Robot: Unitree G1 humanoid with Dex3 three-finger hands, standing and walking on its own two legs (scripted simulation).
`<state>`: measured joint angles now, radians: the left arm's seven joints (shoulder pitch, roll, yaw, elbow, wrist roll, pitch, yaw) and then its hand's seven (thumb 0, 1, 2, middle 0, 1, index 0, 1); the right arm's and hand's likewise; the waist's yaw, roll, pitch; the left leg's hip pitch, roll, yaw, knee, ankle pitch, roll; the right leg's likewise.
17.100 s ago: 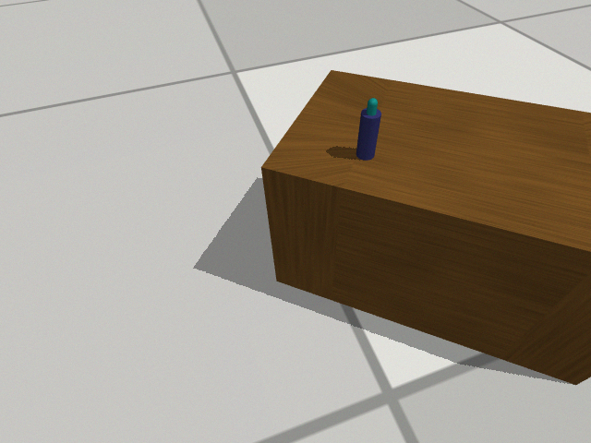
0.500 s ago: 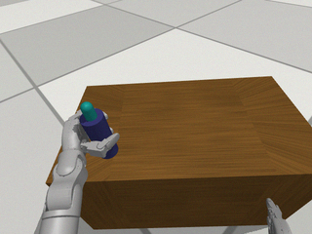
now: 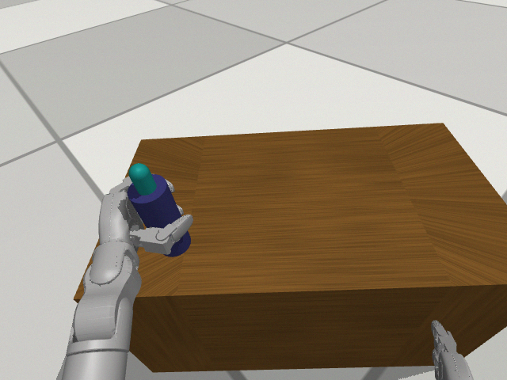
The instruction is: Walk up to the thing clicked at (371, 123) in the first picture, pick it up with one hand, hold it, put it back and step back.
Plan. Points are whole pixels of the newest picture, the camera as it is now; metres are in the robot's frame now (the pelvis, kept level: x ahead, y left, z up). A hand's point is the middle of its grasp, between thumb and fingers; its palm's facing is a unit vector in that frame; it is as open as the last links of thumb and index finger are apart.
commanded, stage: hold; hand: left
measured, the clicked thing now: (158, 210) +0.33 +0.16 +0.15
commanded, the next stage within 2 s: crouch in 1.14 s
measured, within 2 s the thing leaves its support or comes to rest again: neither
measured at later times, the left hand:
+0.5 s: hand (162, 211) +0.34 +0.16 +0.14, palm faces +0.17 -0.99 -0.01, open 8.3 cm
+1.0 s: hand (165, 218) +0.33 +0.16 +0.13, palm faces +0.15 -0.99 -0.01, open 8.3 cm
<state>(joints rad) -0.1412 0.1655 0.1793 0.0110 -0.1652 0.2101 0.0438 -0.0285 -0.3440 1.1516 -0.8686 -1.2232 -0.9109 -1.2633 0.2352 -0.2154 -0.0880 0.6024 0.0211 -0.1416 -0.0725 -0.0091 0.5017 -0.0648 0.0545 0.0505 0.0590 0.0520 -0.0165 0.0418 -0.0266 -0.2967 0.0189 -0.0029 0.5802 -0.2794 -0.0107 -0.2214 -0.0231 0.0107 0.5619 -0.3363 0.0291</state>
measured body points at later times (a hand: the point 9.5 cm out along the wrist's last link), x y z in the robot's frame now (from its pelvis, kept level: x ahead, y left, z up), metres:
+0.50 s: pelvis +0.00 +0.00 +0.00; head +0.00 -0.01 +0.45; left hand +0.32 +0.22 +0.14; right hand +0.17 -0.26 -0.07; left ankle +0.02 +0.13 -0.73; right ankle -0.02 -0.14 -0.73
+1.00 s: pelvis +0.00 +0.00 +0.00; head -0.01 -0.01 +0.45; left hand +0.31 +0.21 +0.13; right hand +0.16 -0.26 -0.08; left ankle +0.02 +0.13 -0.73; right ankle -0.02 -0.14 -0.73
